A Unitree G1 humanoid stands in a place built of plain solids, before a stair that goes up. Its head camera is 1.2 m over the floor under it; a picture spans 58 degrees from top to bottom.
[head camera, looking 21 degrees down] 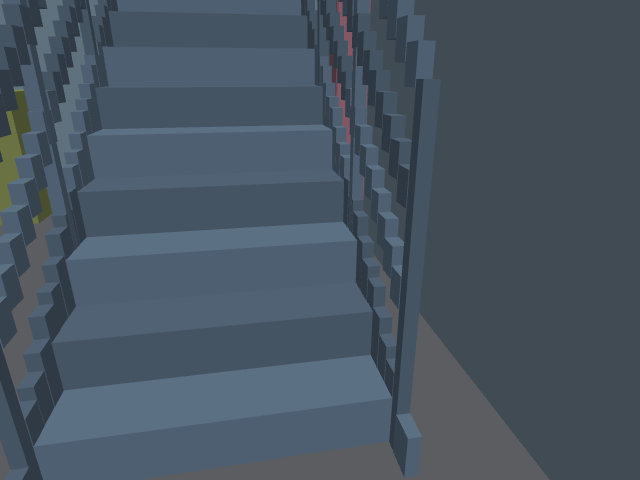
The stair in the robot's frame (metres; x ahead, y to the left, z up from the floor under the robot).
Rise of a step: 0.19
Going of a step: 0.24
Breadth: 1.19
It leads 11 degrees to the left of straight ahead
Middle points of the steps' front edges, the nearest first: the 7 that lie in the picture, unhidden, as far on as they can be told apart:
1.06 0.30 0.19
1.30 0.34 0.38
1.54 0.39 0.57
1.78 0.43 0.76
2.02 0.48 0.95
2.26 0.52 1.14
2.50 0.57 1.33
